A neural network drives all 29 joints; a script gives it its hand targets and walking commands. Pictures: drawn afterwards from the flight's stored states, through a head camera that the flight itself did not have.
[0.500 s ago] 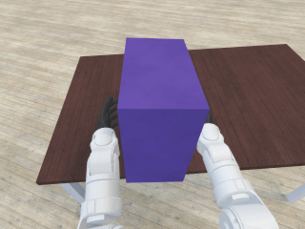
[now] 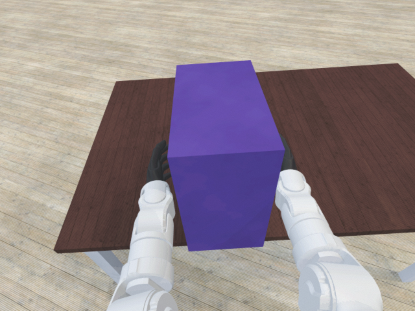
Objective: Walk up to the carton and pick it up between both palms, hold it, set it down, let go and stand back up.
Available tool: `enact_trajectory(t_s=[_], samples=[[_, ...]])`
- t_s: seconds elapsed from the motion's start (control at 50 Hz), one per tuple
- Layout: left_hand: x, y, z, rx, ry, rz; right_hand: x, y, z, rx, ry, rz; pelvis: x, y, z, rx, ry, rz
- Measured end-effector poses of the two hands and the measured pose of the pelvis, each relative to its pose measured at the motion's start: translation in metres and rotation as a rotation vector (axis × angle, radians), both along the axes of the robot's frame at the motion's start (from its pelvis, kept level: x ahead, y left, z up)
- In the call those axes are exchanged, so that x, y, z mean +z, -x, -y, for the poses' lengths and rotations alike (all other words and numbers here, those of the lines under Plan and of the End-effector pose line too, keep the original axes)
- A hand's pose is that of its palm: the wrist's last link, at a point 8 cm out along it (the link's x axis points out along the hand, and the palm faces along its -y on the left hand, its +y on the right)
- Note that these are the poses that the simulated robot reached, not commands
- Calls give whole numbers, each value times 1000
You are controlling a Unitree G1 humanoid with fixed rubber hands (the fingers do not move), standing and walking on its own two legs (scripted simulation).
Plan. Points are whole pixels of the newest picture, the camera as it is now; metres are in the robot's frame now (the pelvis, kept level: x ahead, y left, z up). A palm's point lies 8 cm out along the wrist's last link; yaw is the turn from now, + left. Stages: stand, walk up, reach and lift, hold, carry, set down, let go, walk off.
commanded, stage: set down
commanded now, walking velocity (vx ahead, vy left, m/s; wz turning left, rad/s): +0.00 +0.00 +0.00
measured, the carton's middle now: (219, 155) +0.46 -0.02 +0.05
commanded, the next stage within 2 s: none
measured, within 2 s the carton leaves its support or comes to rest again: rests again in 0.84 s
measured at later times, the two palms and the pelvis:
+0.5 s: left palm (161, 184) +0.40 +0.10 +0.04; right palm (281, 174) +0.41 -0.15 +0.03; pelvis +0.00 +0.00 +0.00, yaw +0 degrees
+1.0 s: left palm (162, 187) +0.40 +0.11 +0.02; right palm (279, 179) +0.41 -0.15 +0.01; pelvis +0.00 +0.01 -0.01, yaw -1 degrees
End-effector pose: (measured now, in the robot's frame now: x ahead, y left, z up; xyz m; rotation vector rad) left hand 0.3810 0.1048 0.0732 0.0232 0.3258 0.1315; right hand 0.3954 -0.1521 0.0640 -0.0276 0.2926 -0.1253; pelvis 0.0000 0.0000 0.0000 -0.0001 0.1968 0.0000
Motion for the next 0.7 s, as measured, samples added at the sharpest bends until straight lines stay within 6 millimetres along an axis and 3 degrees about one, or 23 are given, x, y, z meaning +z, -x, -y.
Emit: enact_trajectory(t_s=[0.7], samples=[[-44, -18, -1, -18, -12, 1, -43, -14, -1, -10, 1, -3, -5, -6, -6, 1, 1, -180]])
